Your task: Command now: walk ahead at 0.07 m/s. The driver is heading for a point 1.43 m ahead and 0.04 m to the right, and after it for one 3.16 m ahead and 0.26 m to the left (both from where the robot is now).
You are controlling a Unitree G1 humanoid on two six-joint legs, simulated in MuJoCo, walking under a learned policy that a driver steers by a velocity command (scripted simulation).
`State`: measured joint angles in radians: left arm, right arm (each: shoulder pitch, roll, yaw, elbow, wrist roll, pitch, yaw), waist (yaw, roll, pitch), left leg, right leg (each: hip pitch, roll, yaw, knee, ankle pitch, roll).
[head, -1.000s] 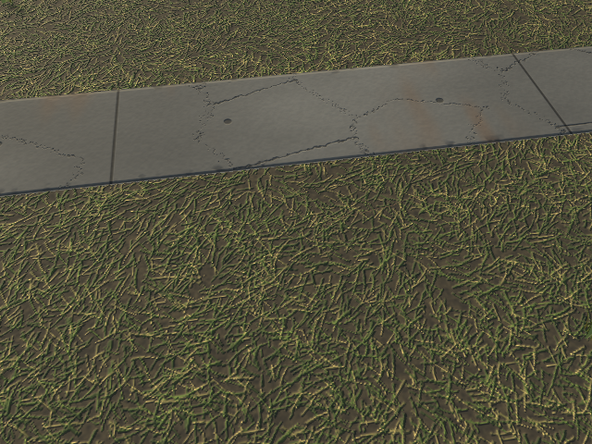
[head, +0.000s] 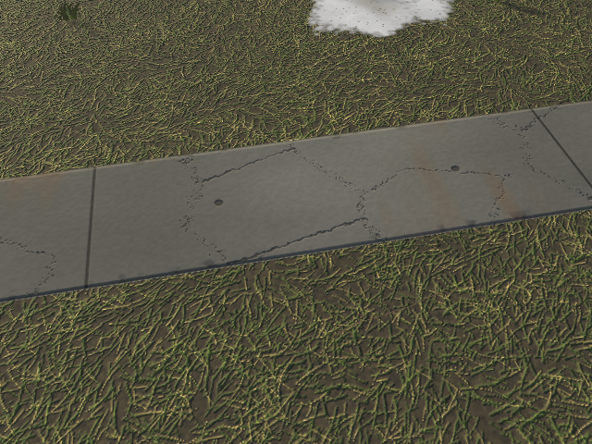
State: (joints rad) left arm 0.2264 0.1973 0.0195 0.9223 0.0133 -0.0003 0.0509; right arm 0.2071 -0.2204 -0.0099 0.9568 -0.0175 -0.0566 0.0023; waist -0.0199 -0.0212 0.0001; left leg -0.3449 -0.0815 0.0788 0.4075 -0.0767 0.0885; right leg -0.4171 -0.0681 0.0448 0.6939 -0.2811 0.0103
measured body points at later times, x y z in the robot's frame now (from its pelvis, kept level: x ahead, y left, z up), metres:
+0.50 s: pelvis +0.06 -0.02 +0.01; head +0.08 -0.02 +0.45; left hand +0.07 +0.21 -0.15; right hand +0.11 -0.26 -0.15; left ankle +0.09 +0.08 -0.73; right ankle +0.05 -0.14 -0.73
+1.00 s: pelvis +0.17 -0.08 +0.00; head +0.18 -0.10 +0.45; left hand +0.19 +0.18 -0.13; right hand +0.27 -0.34 -0.14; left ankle +0.13 +0.06 -0.65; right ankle +0.13 -0.19 -0.73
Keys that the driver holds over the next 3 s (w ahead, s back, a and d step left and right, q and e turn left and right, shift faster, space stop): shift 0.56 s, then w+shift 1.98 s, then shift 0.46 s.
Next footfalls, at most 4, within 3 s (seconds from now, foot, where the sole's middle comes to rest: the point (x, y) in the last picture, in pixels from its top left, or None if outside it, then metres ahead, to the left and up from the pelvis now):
0.04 right None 0.09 -0.14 -0.77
0.90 right None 0.17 -0.19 -0.77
1.36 left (281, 382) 0.66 0.06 -0.77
1.88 right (358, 227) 1.15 -0.16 -0.77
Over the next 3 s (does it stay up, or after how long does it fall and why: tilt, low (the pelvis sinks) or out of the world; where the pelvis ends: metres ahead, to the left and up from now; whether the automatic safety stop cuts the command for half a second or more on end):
stays up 1.85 -0.07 -0.01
